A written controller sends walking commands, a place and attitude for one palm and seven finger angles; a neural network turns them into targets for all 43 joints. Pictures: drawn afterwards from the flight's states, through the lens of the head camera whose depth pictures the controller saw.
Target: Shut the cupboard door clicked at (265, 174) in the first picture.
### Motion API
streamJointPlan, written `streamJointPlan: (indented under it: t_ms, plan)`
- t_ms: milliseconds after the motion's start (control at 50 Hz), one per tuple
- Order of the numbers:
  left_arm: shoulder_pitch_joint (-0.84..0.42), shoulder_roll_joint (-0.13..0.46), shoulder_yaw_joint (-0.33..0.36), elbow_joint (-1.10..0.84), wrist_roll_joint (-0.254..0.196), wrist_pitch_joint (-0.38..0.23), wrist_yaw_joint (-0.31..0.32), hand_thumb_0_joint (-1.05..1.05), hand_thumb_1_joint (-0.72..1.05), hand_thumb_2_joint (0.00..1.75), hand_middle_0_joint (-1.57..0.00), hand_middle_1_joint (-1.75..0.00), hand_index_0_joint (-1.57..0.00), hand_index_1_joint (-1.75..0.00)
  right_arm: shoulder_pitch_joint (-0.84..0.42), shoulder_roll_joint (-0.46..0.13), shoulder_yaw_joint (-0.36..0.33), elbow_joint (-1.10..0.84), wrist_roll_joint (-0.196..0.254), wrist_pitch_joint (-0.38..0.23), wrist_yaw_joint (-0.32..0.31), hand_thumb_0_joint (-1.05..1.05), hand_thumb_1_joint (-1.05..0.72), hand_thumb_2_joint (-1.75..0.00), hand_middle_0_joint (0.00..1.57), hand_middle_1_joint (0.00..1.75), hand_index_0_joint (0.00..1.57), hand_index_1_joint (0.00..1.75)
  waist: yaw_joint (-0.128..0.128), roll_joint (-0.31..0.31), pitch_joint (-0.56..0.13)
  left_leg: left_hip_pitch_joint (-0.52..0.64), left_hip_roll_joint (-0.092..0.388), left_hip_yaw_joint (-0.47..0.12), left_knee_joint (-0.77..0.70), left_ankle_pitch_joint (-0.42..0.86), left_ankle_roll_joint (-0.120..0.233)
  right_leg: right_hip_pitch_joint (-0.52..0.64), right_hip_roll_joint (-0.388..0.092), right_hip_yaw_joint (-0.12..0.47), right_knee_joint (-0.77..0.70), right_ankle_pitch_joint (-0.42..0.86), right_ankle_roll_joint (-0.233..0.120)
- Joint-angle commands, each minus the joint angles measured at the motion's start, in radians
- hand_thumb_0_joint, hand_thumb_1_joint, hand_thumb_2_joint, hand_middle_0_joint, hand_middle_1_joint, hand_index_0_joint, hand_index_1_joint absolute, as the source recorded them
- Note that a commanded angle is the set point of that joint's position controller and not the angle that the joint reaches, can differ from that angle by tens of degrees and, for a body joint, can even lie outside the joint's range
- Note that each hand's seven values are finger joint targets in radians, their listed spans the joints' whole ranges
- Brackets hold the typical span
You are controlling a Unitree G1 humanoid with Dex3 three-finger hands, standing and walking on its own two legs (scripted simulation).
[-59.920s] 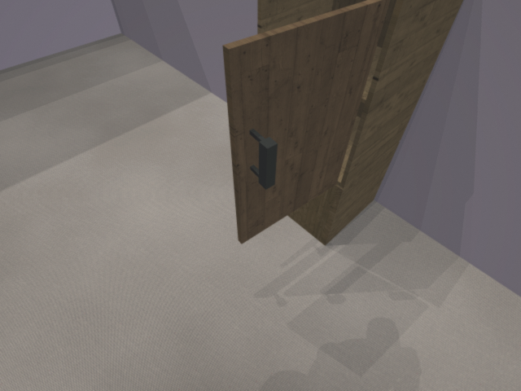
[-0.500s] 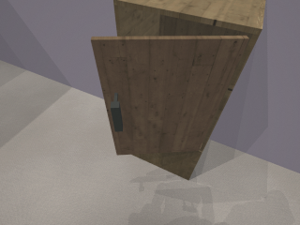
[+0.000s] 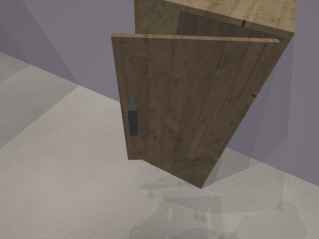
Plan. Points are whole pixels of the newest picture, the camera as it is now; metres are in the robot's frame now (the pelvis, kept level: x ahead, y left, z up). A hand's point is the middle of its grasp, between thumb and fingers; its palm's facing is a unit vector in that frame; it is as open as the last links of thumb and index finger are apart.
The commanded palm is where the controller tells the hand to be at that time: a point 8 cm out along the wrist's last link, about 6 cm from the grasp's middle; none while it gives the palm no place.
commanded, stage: shuffle to correct the standing spot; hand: left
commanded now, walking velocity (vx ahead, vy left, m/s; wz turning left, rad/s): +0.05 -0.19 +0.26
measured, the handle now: (133, 114) +0.47 +0.12 +0.01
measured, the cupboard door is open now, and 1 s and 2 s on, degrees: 29 29 29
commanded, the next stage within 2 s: come to a stop and stand still in 0.50 s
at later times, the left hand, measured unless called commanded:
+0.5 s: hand out of the picture -0.01 +0.10 -0.19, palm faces +0.11 -0.99 -0.12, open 7.4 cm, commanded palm none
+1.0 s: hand out of the picture +0.06 +0.06 -0.18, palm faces +0.15 -0.97 -0.17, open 7.3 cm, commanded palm none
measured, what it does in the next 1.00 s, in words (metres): steps to the right: right foot, then left foot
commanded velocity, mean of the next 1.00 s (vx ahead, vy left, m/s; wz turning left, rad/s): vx -0.01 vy -0.06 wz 0.05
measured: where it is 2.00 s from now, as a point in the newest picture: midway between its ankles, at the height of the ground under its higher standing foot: outside the picture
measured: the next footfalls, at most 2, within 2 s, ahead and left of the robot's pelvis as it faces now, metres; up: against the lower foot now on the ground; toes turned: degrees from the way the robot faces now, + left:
right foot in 0.62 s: +0.09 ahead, -0.23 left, +0.00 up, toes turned +4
left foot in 0.84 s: +0.08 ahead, -0.03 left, +0.00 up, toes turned +9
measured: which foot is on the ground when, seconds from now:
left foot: down 0.00-0.62, up 0.64-0.82, down 0.84-1.00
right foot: down 0.00-0.36, up 0.38-0.60, down 0.62-1.00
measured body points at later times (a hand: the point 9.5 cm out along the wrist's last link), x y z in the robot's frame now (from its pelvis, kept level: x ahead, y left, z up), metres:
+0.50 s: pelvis +0.02 -0.06 +0.00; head +0.05 -0.03 +0.45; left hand -0.01 +0.15 -0.17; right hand +0.07 -0.29 -0.14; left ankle +0.02 +0.07 -0.73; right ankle -0.01 -0.18 -0.69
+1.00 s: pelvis +0.05 -0.12 +0.00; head +0.08 -0.09 +0.45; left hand +0.05 +0.11 -0.17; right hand +0.15 -0.33 -0.14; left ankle +0.04 -0.04 -0.73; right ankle +0.05 -0.23 -0.73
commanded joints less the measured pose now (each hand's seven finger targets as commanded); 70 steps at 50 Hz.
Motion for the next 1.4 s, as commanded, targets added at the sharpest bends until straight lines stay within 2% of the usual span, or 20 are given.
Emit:
streamJointPlan:
  t_ms: [0,100,160,260,300,320,360,540,560,580,620,680,760,820,880,1060,1080,1140,1200,1380]
  plan:
    - [0.101,0.056,0.014,-0.02,0.004,-0.006,-0.001,0.0,0.9,0.9,-0.2,-0.3,-0.2,-0.3,0.047,-0.179,-0.055,-0.039,-0.002,-0.006,-0.019,0.0,-0.9,-0.9,0.2,0.3,0.2,0.3,-0.004,0.137,0.008,0.087,0.25,-0.321,-0.2,-0.031,0.084,-0.166,-0.01,-0.051,0.012,-0.014,-0.033]
    - [0.144,0.054,0.025,-0.02,0.002,-0.008,-0.006,0.0,0.9,0.9,-0.2,-0.3,-0.2,-0.3,0.029,-0.158,-0.061,-0.054,-0.004,-0.001,-0.02,0.0,-0.9,-0.9,0.2,0.3,0.2,0.3,0.011,0.067,-0.012,-0.04,0.188,-0.222,-0.089,-0.016,0.046,-0.045,-0.039,-0.014,-0.092,0.047,-0.05]
    - [0.172,0.083,0.037,-0.026,0.003,-0.01,0.001,0.0,0.9,0.9,-0.2,-0.3,-0.2,-0.3,0.01,-0.08,-0.045,-0.068,-0.004,0.0,-0.018,0.0,-0.9,-0.9,0.2,0.3,0.2,0.3,0.016,-0.134,0.018,-0.148,0.058,-0.021,0.127,-0.05,-0.009,0.004,-0.148,0.107,-0.192,0.192,-0.109]
    - [0.175,0.047,0.03,-0.024,0.004,-0.006,0.01,0.0,0.9,0.9,-0.2,-0.3,-0.2,-0.3,0.03,-0.046,-0.038,-0.046,-0.004,-0.006,-0.024,0.0,-0.9,-0.9,0.2,0.3,0.2,0.3,-0.007,-0.053,0.025,-0.103,0.08,0.027,0.139,-0.089,-0.014,0.038,-0.139,0.008,-0.016,0.721,-0.167]
    - [0.178,0.022,0.029,-0.035,-0.002,-0.001,0.007,0.0,0.9,0.9,-0.2,-0.3,-0.2,-0.3,0.147,-0.117,-0.054,0.0,-0.012,-0.008,-0.037,0.0,-0.9,-0.9,0.2,0.3,0.2,0.3,-0.051,0.1,-0.029,0.182,0.22,-0.134,0.019,0.366,0.057,-0.167,-0.037,-0.077,0.177,0.526,-0.07]
    - [0.166,0.004,0.027,-0.05,-0.004,-0.004,0.009,0.0,0.9,0.9,-0.2,-0.3,-0.2,-0.3,0.218,-0.18,-0.069,0.016,-0.016,-0.006,-0.043,0.0,-0.9,-0.9,0.2,0.3,0.2,0.3,-0.071,0.32,-0.062,0.252,0.38,-0.347,-0.073,0.532,0.155,-0.277,0.025,-0.133,0.362,0.084,-0.03]
    - [0.052,0.045,0.044,-0.093,0.006,0.008,0.007,0.0,0.9,0.9,-0.2,-0.3,-0.2,-0.3,0.219,-0.189,-0.075,0.015,-0.013,-0.003,-0.051,0.0,-0.9,-0.9,0.2,0.3,0.2,0.3,-0.075,0.269,0.043,0.148,0.493,-0.445,-0.151,0.53,0.222,-0.403,-0.012,-0.015,0.582,-0.243,-0.038]
    - [0.142,-0.004,0.07,-0.087,0.005,0.017,-0.041,0.0,0.9,0.9,-0.2,-0.3,-0.2,-0.3,0.003,-0.207,-0.107,-0.092,-0.023,0.017,-0.027,0.0,-0.9,-0.9,0.2,0.3,0.2,0.3,0.029,0.147,0.008,-0.196,0.26,-0.126,-0.056,-0.152,0.029,-0.02,0.033,-0.164,0.045,0.088,0.0]
    - [0.162,0.027,0.075,-0.089,0.008,0.009,-0.037,0.0,0.9,0.9,-0.2,-0.3,-0.2,-0.3,0.005,-0.168,-0.103,-0.101,-0.022,0.022,-0.025,0.0,-0.9,-0.9,0.2,0.3,0.2,0.3,0.043,0.05,0.033,-0.232,0.192,-0.07,0.045,-0.183,-0.002,-0.008,0.004,-0.118,-0.054,0.07,-0.012]
    - [0.167,0.108,0.09,-0.1,0.019,0.006,-0.028,0.0,0.9,0.9,-0.2,-0.3,-0.2,-0.3,0.016,-0.103,-0.092,-0.123,-0.014,0.025,-0.021,0.0,-0.9,-0.9,0.2,0.3,0.2,0.3,0.046,-0.174,0.036,-0.339,0.078,0.043,0.263,-0.311,-0.046,-0.007,-0.172,0.132,-0.193,-0.032,-0.077]
    - [0.135,0.133,0.093,-0.127,0.018,0.0,-0.019,0.0,0.9,0.9,-0.2,-0.3,-0.2,-0.3,-0.048,-0.062,-0.077,-0.171,-0.009,0.025,-0.016,0.0,-0.9,-0.9,0.2,0.3,0.2,0.3,0.064,-0.19,-0.004,-0.297,0.057,-0.029,0.588,-0.364,-0.031,-0.141,-0.302,0.325,-0.304,-0.05,-0.208]
    - [0.006,0.07,0.065,-0.126,0.012,-0.028,0.004,0.0,0.9,0.9,-0.2,-0.3,-0.2,-0.3,0.024,-0.038,-0.057,-0.12,-0.006,0.008,0.004,0.0,-0.9,-0.9,0.2,0.3,0.2,0.3,-0.007,-0.1,-0.011,-0.198,0.095,-0.032,0.489,-0.248,-0.044,-0.141,-0.243,0.146,-0.207,0.228,-0.191]
    - [0.027,0.09,0.055,-0.092,-0.004,-0.039,0.009,0.0,0.9,0.9,-0.2,-0.3,-0.2,-0.3,0.061,-0.012,-0.032,-0.07,0.01,-0.008,0.0,0.0,-0.9,-0.9,0.2,0.3,0.2,0.3,0.0,-0.052,-0.052,0.026,0.043,0.016,-0.015,-0.055,-0.065,-0.045,-0.196,0.063,-0.065,0.568,-0.153]
    - [0.031,0.046,0.049,-0.103,-0.016,-0.026,0.01,0.0,0.9,0.9,-0.2,-0.3,-0.2,-0.3,0.05,-0.107,-0.043,-0.078,0.002,-0.011,-0.011,0.0,-0.9,-0.9,0.2,0.3,0.2,0.3,0.024,0.108,-0.048,0.123,0.208,-0.121,-0.083,0.43,0.01,-0.104,-0.1,-0.008,-0.009,0.362,-0.049]
    - [0.008,0.057,0.044,-0.086,-0.011,-0.011,0.016,0.0,0.9,0.9,-0.2,-0.3,-0.2,-0.3,0.004,-0.108,-0.044,-0.084,0.005,-0.01,-0.021,0.0,-0.9,-0.9,0.2,0.3,0.2,0.3,0.03,0.223,-0.027,0.097,0.214,-0.139,-0.102,0.57,0.051,-0.066,-0.068,-0.051,0.025,0.237,-0.02]
    - [-0.014,0.08,0.048,-0.102,-0.002,-0.011,0.012,0.0,0.9,0.9,-0.2,-0.3,-0.2,-0.3,0.007,-0.08,-0.055,-0.11,0.001,0.016,-0.01,0.0,-0.9,-0.9,0.2,0.3,0.2,0.3,0.003,-0.032,-0.044,0.063,0.121,-0.058,-0.035,0.103,-0.02,-0.098,-0.175,0.078,-0.071,0.349,-0.091]
    - [0.087,0.078,0.036,-0.085,-0.003,-0.031,0.047,0.0,0.9,0.9,-0.2,-0.3,-0.2,-0.3,-0.048,-0.137,-0.062,-0.167,0.016,-0.004,-0.002,0.0,-0.9,-0.9,0.2,0.3,0.2,0.3,0.015,0.081,-0.108,0.124,0.123,-0.032,0.09,0.13,-0.049,-0.068,-0.194,0.146,-0.056,0.716,-0.073]
    - [-0.03,0.117,0.034,-0.158,-0.007,-0.041,0.032,0.0,0.9,0.9,-0.2,-0.3,-0.2,-0.3,0.028,-0.088,-0.048,-0.177,0.009,-0.001,0.014,0.0,-0.9,-0.9,0.2,0.3,0.2,0.3,-0.036,0.071,-0.096,0.093,0.104,-0.067,-0.044,0.031,-0.026,-0.105,-0.166,0.082,-0.015,0.321,-0.108]
    - [-0.003,0.073,0.02,-0.141,-0.01,-0.027,0.023,0.0,0.9,0.9,-0.2,-0.3,-0.2,-0.3,0.018,-0.122,-0.038,-0.181,0.003,-0.012,0.007,0.0,-0.9,-0.9,0.2,0.3,0.2,0.3,0.001,0.123,-0.009,0.032,0.189,-0.165,-0.118,0.188,0.031,-0.106,-0.05,-0.033,0.009,0.114,-0.053]
    - [0.005,0.073,0.011,-0.118,-0.01,-0.028,0.007,0.0,0.9,0.9,-0.2,-0.3,-0.2,-0.3,0.04,-0.139,-0.024,-0.135,-0.002,-0.017,0.013,0.0,-0.9,-0.9,0.2,0.3,0.2,0.3,0.004,0.061,0.05,-0.019,0.146,-0.151,-0.243,-0.155,0.012,-0.096,-0.071,0.007,-0.075,0.078,-0.06]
